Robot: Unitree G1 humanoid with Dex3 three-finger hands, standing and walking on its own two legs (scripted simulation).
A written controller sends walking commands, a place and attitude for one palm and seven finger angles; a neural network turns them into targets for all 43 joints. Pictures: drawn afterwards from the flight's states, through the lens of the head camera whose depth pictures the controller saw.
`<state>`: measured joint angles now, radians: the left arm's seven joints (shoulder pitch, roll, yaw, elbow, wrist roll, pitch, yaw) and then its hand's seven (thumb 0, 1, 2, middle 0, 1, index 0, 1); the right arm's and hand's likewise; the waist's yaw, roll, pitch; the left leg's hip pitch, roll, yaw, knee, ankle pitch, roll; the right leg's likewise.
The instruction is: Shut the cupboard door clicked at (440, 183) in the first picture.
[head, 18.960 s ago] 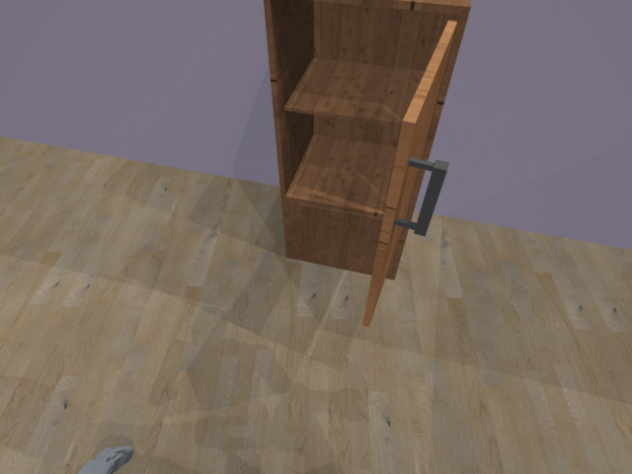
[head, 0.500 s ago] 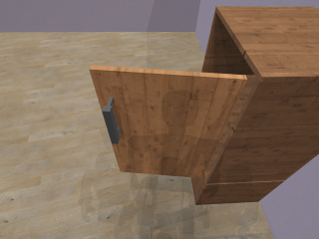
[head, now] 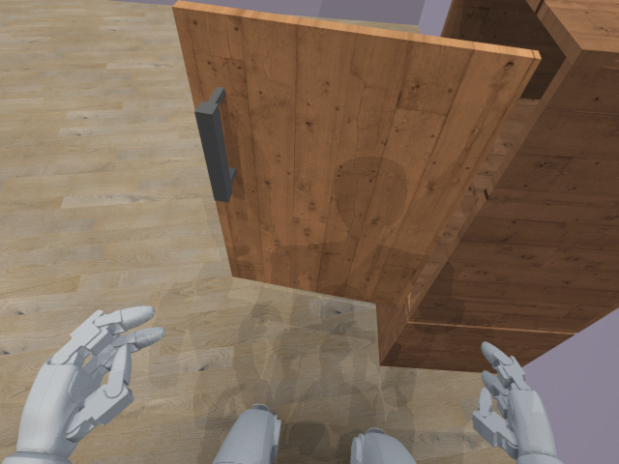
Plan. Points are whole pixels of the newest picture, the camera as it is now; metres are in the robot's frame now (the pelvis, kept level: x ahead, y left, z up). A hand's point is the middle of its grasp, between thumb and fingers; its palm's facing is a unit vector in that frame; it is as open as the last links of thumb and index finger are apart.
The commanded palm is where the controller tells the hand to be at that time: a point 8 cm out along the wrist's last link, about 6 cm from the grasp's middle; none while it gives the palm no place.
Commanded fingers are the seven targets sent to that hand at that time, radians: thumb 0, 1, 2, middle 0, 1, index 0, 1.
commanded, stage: raise the hand and make a fist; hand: left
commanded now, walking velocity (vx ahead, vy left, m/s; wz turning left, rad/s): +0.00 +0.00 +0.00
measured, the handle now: (221, 147) +0.50 +0.19 +0.11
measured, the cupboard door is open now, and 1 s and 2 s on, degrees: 83 83 83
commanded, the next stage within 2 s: bring the fist close to the handle in 1.40 s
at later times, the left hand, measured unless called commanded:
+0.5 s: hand (144, 334) +0.23 +0.21 +0.07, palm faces -0.06 -1.00 -0.02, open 3.5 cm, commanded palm +0.21 +0.27 +0.09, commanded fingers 0.00 0.90 0.90 -1.13 -1.32 -1.13 -1.32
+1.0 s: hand (133, 292) +0.26 +0.22 +0.12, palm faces -0.03 -1.00 -0.07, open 3.1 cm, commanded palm +0.24 +0.27 +0.12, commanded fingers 0.00 0.90 0.90 -1.30 -1.50 -1.30 -1.50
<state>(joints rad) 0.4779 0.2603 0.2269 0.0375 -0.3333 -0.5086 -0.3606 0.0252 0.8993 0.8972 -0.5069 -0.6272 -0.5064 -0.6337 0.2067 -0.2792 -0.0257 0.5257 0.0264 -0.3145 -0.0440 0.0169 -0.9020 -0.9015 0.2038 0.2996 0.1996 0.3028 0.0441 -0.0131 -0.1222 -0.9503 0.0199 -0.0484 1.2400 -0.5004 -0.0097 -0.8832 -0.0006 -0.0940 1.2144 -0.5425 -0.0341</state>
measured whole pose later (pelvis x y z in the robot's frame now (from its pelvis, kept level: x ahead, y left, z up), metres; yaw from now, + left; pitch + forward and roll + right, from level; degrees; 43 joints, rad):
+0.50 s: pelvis +0.03 +0.02 +0.02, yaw -1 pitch +14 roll -3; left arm 0.45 0.25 0.18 -0.06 -0.32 -0.37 -0.36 0.02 0.90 0.90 -0.96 -1.13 -0.96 -1.13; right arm 0.25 -0.25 -0.01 0.54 0.04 -0.24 -0.06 0.02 -0.90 -0.90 0.21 0.30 0.20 0.30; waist 0.01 0.03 -0.13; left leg -0.90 0.01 -0.02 1.16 -0.51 0.02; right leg -0.82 -0.01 -0.07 1.11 -0.53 0.00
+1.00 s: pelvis +0.04 +0.03 +0.04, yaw -1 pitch +10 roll -3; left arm 0.39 0.28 0.18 -0.12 -0.29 -0.30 -0.25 0.02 0.90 0.90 -1.29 -1.48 -1.29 -1.49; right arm 0.28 -0.24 0.04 0.50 0.03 -0.20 -0.05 0.02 -0.90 -0.90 0.21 0.30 0.20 0.30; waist -0.01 0.03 -0.12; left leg -0.75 0.01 -0.02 1.05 -0.48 0.03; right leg -0.67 0.00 -0.06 0.98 -0.48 0.01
